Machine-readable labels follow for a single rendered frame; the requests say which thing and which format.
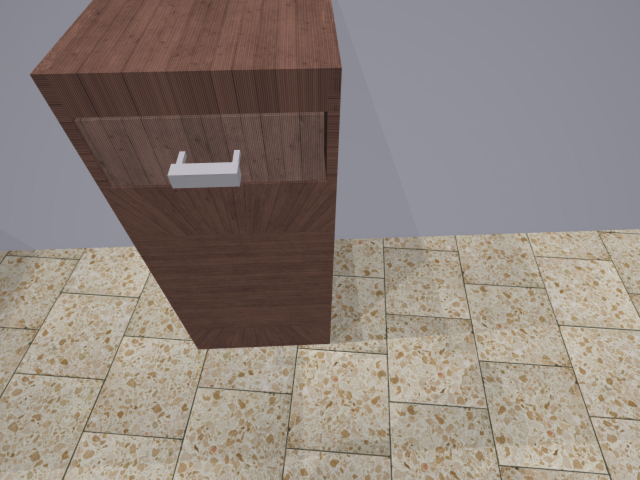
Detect handle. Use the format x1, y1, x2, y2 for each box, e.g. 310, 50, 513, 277
167, 150, 241, 188

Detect drawer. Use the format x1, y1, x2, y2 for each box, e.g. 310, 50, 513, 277
75, 112, 324, 186

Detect cabinet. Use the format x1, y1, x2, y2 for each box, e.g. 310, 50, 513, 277
30, 0, 342, 349

